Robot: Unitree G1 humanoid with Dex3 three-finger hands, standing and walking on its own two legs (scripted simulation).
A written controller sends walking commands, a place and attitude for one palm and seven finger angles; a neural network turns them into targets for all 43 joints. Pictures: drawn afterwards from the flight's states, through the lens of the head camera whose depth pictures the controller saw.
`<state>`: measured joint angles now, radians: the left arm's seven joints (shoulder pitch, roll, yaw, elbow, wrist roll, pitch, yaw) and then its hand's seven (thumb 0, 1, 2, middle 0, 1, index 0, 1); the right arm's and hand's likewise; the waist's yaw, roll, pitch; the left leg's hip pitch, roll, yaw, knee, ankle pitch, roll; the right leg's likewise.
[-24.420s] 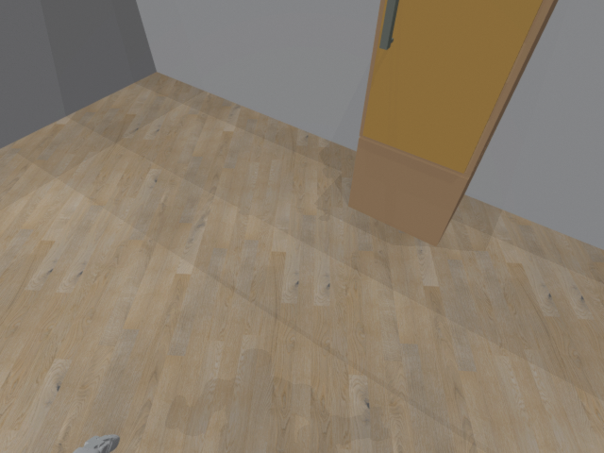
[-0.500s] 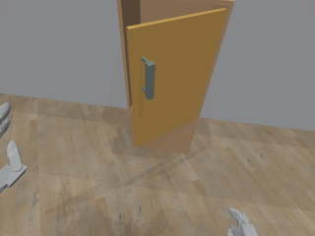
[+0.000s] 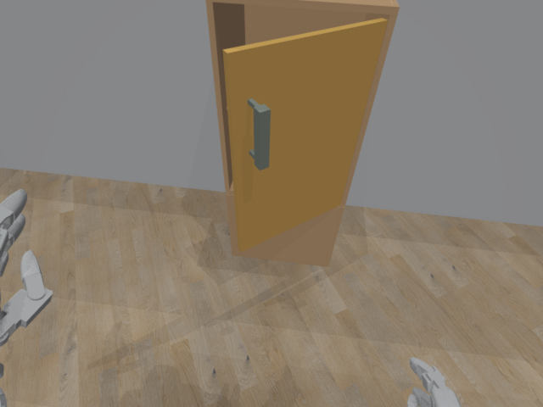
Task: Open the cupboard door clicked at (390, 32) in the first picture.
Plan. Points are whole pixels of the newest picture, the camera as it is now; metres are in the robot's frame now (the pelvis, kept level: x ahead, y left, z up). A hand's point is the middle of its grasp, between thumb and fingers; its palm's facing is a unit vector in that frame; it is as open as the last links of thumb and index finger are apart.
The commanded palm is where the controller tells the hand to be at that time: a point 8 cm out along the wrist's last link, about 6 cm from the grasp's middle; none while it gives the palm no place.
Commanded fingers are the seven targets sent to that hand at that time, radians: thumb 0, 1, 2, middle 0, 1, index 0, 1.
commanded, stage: let the arm hang, fingers relaxed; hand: left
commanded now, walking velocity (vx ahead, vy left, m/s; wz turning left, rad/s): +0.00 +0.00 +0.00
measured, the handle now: (257, 134) +0.62 +0.07 +0.08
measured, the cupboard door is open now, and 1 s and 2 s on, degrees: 39 39 39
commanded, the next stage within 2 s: look to check the result in 1.08 s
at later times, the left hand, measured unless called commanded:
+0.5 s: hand out of the picture -0.09 +0.18 -0.17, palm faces +0.08 -0.97 -0.24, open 7.3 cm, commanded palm none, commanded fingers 0.00 0.90 0.90 -0.20 -0.30 -0.20 -0.30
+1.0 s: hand out of the picture +0.05 +0.20 -0.15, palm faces +0.07 -0.96 -0.29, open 7.4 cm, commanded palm none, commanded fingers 0.00 0.90 0.90 -0.20 -0.30 -0.20 -0.30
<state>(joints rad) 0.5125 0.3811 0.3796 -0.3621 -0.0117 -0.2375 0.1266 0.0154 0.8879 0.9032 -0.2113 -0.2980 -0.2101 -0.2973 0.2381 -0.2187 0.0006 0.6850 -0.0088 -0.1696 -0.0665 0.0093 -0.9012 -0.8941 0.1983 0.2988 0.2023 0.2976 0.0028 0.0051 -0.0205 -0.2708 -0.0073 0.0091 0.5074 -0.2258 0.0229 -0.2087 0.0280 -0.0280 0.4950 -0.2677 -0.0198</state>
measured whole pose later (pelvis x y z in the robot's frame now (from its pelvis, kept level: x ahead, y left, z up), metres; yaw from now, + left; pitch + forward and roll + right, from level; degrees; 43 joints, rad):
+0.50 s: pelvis -0.02 -0.01 +0.00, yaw +4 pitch -1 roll -1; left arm 0.34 0.22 0.02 1.15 0.01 0.02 0.01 0.01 0.94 0.90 -0.20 -0.30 -0.20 -0.30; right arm 0.29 -0.21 -0.01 1.12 -0.02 0.03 -0.02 0.00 -0.91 -0.89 0.20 0.30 0.20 0.30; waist 0.00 0.01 0.09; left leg -0.27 -0.03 -0.07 0.43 -0.15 0.01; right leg -0.18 0.04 0.01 0.43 -0.23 -0.02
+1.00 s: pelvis +0.00 -0.02 +0.01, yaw +4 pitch -2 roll +0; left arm 0.14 0.24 0.02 1.10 0.02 -0.02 0.01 0.01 0.91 0.90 -0.20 -0.30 -0.20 -0.29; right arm 0.15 -0.26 -0.02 1.11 -0.03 0.00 -0.02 0.00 -0.91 -0.89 0.20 0.30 0.20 0.30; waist -0.02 0.03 0.05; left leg -0.20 -0.02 -0.06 0.39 -0.15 0.00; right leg -0.13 0.04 0.02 0.41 -0.24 -0.04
